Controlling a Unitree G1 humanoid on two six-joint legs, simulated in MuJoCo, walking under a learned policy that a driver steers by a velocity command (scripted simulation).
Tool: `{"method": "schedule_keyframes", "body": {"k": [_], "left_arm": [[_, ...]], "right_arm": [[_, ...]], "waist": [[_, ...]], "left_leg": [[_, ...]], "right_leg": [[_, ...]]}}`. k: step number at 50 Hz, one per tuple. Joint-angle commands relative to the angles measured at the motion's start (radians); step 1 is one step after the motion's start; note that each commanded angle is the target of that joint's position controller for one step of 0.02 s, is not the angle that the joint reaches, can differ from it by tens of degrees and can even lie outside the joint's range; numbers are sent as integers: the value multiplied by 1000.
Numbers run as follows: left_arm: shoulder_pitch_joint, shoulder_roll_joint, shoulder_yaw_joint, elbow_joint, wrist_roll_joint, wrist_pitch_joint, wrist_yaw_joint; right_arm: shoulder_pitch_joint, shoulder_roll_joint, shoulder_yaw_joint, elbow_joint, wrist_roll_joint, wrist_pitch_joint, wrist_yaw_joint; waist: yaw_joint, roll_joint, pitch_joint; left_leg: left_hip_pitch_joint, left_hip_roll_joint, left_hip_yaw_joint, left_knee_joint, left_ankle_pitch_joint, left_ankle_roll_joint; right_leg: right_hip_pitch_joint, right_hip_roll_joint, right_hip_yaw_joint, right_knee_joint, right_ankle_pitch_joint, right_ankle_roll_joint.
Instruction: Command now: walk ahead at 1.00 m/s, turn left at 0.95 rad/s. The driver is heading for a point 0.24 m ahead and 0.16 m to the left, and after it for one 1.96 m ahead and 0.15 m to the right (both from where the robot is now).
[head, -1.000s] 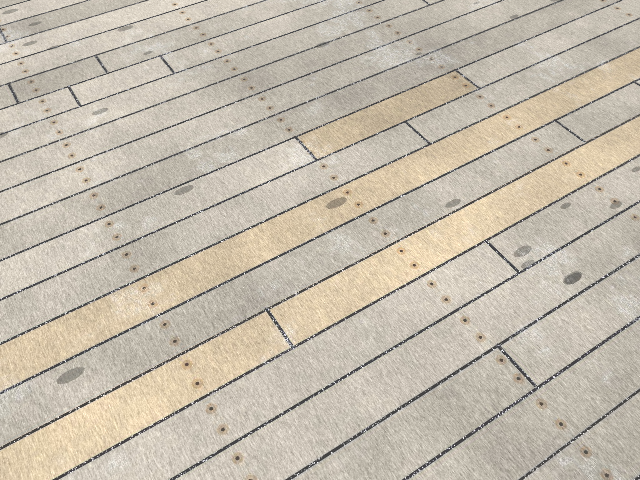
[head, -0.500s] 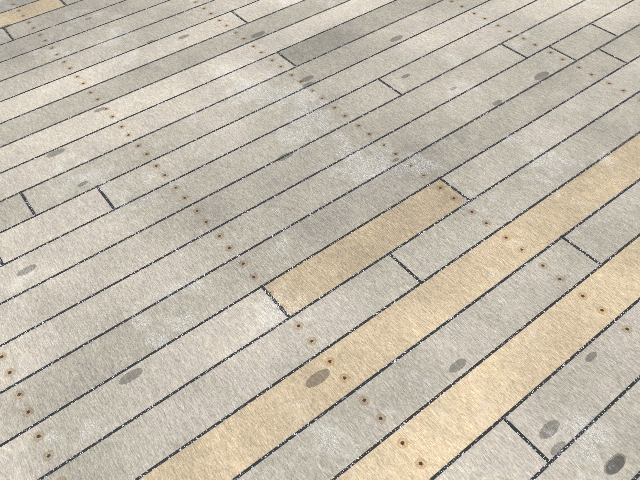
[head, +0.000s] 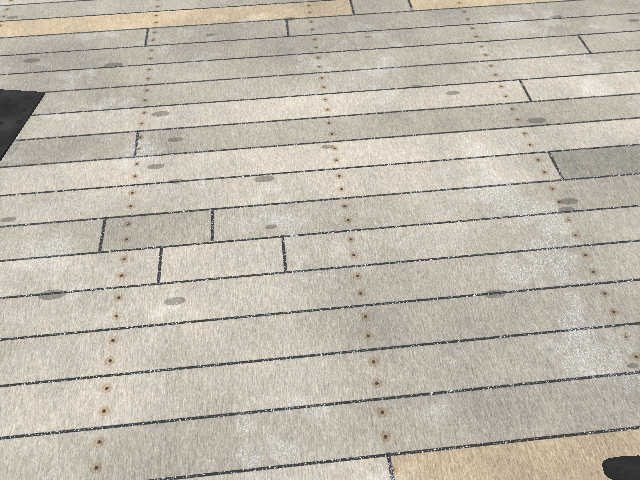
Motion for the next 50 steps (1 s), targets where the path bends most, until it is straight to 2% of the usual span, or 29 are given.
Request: {"method": "schedule_keyframes", "body": {"k": [1, 4, 6, 7, 8, 9, 10, 12, 14, 15, 16, 17, 18, 19, 20, 22, 25, 27, 28, 29, 30, 31, 32, 33, 35, 37, 40, 45, 50], "left_arm": [[-152, 44, -8, -78, -1, -34, -2], [-86, 142, 12, -68, 0, -27, 12], [-141, 197, 29, -94, 5, 10, 22], [-196, 193, 31, -119, -2, 21, 27], [-131, 97, 6, -121, 20, 19, -9], [-46, 69, -6, -226, 5, 12, -2], [-162, 120, -6, -259, 4, -11, 0], [-167, 84, -22, -219, 4, -6, 9], [-70, 64, -29, -179, 24, 42, 10], [-85, 130, 11, -176, -59, 13, 20], [-112, 93, 5, -180, -62, 6, 24], [-206, 41, -5, -196, -49, 6, 31], [-239, -20, -27, -228, -45, -2, 24], [-281, -45, -38, -232, -37, -15, 12], [-322, -48, -37, -229, -26, -29, -6], [-394, -41, -28, -247, -35, -38, -35], [-321, 38, 9, -258, -43, -27, -70], [-71, 103, 47, -204, -37, -13, -74], [72, 127, 54, -173, -36, -6, -61], [-2, 163, 39, -212, -3, -5, -48], [-110, 174, 44, -280, 22, 2, -37], [-214, 134, 47, -344, 7, 27, -21], [-267, 84, 28, -357, -13, 54, -5], [-283, 91, 24, -368, -19, 66, 4], [-319, 104, 30, -379, -21, 78, 6], [-314, 106, 37, -378, -31, 87, 9], [-279, 142, 57, -366, -43, 114, 28], [-280, 136, 70, -375, -51, 154, 42], [-283, 128, 82, -389, -49, 163, 35]], "right_arm": [[-93, 43, 45, -107, -1, -7, 29], [-34, 16, 45, -84, -1, -11, 25], [258, -58, 9, 5, 0, -18, 3], [495, -120, -33, 84, 26, -12, -17], [394, -164, -48, 85, 29, -11, -46], [305, -302, -71, 17, -9, 9, -54], [348, -257, -74, 0, -1, 10, -69], [239, -133, -37, 41, 7, -14, -87], [189, -44, 0, 38, 23, -54, -84], [112, 8, 8, -5, 48, -92, -62], [92, -8, 8, 21, 59, -107, -60], [103, 8, 11, 42, 60, -113, -68], [131, -25, 5, 66, 50, -116, -79], [132, -4, 7, 73, 49, -114, -93], [188, 12, 14, 95, 37, -110, -105], [262, -18, 10, 124, 34, -98, -121], [214, -45, 1, 114, 26, -70, -138], [116, -49, -4, 69, 20, -48, -147], [62, -37, -2, 41, 13, -45, -144], [244, 98, 25, 18, -24, -44, -119], [368, 30, 31, 9, 24, -51, -93], [257, -53, 18, -9, 41, -45, -85], [149, -54, 12, -32, 23, -32, -87], [125, -42, 15, -50, 11, -19, -94], [139, -23, 12, -54, 5, -6, -95], [137, 16, 16, -38, 0, -18, -106], [100, 24, 14, -38, 13, -17, -118], [-4, 9, -2, -44, 33, -25, -121], [-17, -19, -24, -30, 44, -64, -99]], "waist": [[-87, -88, 132], [-138, -127, 69], [-295, -164, -90], [-409, -98, -232], [-256, 90, -120], [-152, 224, -282], [-213, 21, -289], [-75, -181, 0], [2, -159, 26], [-13, -158, -7], [5, -153, -12], [-29, -141, 7], [-34, -60, 12], [-66, -63, 25], [-109, -57, 12], [-154, -55, -19], [-90, 39, -75], [55, 48, -145], [142, -78, -161], [-24, -380, -218], [-47, -315, -442], [-18, -168, -361], [-32, 1, -187], [-59, 38, -132], [-103, -13, -44], [-96, -32, -56], [-80, -99, -151], [-33, -197, -104], [-25, -249, -97]], "left_leg": [[84, 5, 57, -226, 129, 24], [307, -113, 162, -340, 89, 79], [631, -164, 121, -355, 33, 125], [985, -185, 48, -440, 46, 154], [1045, -76, -142, -507, -42, 190], [1292, 188, -713, -614, 67, 408], [1230, 218, -848, -789, 37, 406], [841, 160, -563, -820, 333, 267], [567, 149, -414, -806, 761, 254], [546, 149, -415, -820, 651, 247], [512, 120, -359, -822, 613, 212], [506, 47, -264, -851, 678, 156], [459, 48, -195, -845, 804, 149], [414, -13, -121, -838, 786, 105], [448, -54, -75, -831, 675, 69], [556, -40, -62, -827, 573, 24], [640, -4, -54, -660, 682, -34], [579, 7, -51, -362, 808, -80], [470, -84, -11, 30, 419, -121], [133, -245, -54, 399, -566, -182], [40, -215, -264, 552, -474, -181], [25, -160, -267, 505, -362, -141], [15, -139, -232, 418, -286, -120], [45, -124, -223, 347, -258, -118], [135, -105, -225, 143, -238, -122], [182, -116, -187, -50, -205, -141], [212, -133, -213, -184, -145, -183], [235, -147, -242, -364, -89, -182], [391, -154, -256, -617, -103, -145]], "right_leg": [[-147, -188, -11, -207, 606, -65], [-58, -208, -73, -2, 1346, -38], [-85, -242, -46, 367, 1445, -53], [-248, -201, -40, 735, 1341, -52], [-534, -33, -29, 1087, 110, -30], [-852, 65, 118, 1447, -189, 21], [-940, 21, 271, 1402, -83, 17], [-812, -81, 235, 1166, 7, -5], [-594, -114, 235, 1056, -17, 9], [-597, -128, 289, 1025, -19, 25], [-587, -149, 280, 915, 0, 22], [-613, -127, 230, 835, 72, 8], [-573, -115, 210, 704, 148, 9], [-504, -90, 176, 547, 288, 4], [-472, -44, 148, 426, 501, -10], [-457, 32, 124, 265, 700, -24], [-380, 90, 119, 225, 624, -52], [-173, 105, 139, 241, 525, -95], [-49, 6, 257, 150, 688, -152], [192, -229, 663, 249, 1172, -323], [297, -368, 1011, 107, 772, -459], [153, -314, 977, 50, 369, -422], [-59, -239, 882, -20, 128, -357], [-197, -216, 884, -55, 49, -346], [-378, -98, 766, -79, 70, -295], [-405, -31, 665, -39, 264, -259], [-326, -29, 681, 10, 340, -239], [-289, 11, 754, -2, 39, -181], [-224, 17, 857, 54, 126, -175]]}}
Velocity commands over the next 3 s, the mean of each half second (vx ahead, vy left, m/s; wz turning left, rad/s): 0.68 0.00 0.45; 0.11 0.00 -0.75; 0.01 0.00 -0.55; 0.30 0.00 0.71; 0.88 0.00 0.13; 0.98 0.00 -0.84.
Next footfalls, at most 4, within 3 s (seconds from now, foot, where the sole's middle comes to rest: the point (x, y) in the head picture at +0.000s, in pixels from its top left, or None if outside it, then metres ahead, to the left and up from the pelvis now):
0.16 left None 0.33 0.05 -0.77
0.56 right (362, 386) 0.70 -0.01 -0.77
1.04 left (285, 365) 0.74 0.17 -0.77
1.46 right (385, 430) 0.60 -0.06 -0.77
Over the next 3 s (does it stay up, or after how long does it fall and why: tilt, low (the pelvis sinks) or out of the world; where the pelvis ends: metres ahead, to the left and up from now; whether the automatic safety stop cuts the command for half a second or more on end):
stays up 1.56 0.11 0.00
